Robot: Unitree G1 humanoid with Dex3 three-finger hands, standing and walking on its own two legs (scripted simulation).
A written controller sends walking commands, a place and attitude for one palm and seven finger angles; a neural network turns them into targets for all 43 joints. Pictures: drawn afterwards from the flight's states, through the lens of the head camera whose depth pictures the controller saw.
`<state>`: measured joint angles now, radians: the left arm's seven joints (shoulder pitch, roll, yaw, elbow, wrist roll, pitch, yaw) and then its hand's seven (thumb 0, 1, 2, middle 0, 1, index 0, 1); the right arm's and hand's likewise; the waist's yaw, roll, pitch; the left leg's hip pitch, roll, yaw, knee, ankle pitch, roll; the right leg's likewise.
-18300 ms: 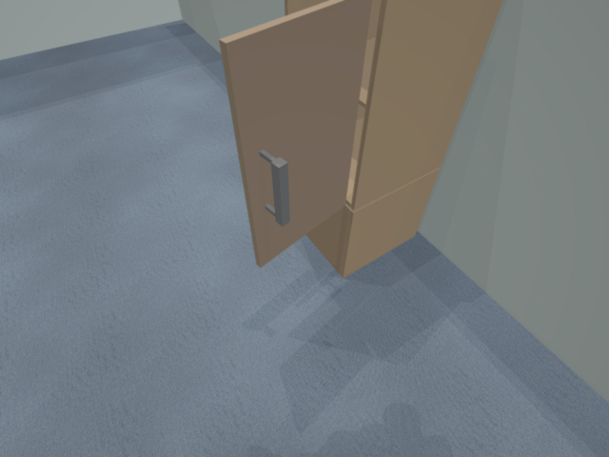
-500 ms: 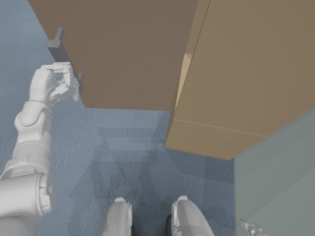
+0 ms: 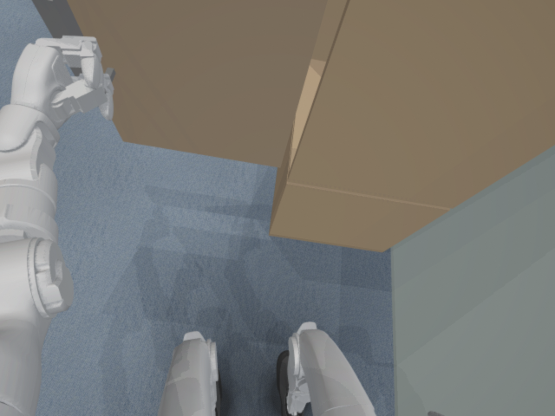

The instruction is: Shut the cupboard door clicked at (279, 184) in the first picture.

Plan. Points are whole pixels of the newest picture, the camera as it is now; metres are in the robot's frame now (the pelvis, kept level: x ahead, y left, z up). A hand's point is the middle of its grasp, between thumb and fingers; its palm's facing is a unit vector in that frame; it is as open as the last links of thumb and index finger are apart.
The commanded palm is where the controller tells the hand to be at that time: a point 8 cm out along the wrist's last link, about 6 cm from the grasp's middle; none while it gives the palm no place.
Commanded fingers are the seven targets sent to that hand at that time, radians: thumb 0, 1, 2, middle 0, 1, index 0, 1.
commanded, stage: push the door shut along its arc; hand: left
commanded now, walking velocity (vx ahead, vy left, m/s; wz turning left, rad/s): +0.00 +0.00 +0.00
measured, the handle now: (84, 44) +0.61 +0.22 +0.07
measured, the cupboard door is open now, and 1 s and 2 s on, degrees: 90 75 75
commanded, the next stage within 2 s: pull the fist back off the door in 0.60 s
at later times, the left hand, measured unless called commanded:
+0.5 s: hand (125, 56) +0.59 +0.17 +0.07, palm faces -0.31 -0.95 -0.04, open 3.1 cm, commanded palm +0.61 +0.16 +0.07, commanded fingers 0.00 0.90 0.90 -1.30 -1.50 -1.30 -1.50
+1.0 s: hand (158, 52) +0.61 +0.13 +0.06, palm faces +0.03 -1.00 -0.05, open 3.0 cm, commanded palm +0.58 +0.16 +0.07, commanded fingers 0.00 0.90 0.90 -1.30 -1.50 -1.30 -1.50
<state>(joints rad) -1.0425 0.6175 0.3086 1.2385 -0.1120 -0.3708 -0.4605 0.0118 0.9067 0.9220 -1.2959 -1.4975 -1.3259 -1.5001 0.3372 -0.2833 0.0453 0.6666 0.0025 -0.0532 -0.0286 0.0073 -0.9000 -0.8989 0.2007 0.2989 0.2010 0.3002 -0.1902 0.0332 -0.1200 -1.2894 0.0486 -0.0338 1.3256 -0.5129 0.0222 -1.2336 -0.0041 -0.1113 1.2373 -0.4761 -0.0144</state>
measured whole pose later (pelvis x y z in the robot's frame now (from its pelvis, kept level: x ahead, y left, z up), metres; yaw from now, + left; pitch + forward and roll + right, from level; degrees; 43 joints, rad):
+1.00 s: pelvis +0.02 +0.00 +0.00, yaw -3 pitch +32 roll -4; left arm -1.10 0.54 0.46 1.16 0.05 -0.30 -0.09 0.02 0.85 0.88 -1.29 -1.50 -1.29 -1.50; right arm 0.43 -0.20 0.06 0.63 -0.06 0.00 0.07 0.01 -0.90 -0.90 0.20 0.30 0.20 0.30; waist -0.26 0.08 -0.11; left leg -1.32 0.08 0.00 1.31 -0.54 0.02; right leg -1.29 0.03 -0.07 1.23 -0.49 -0.01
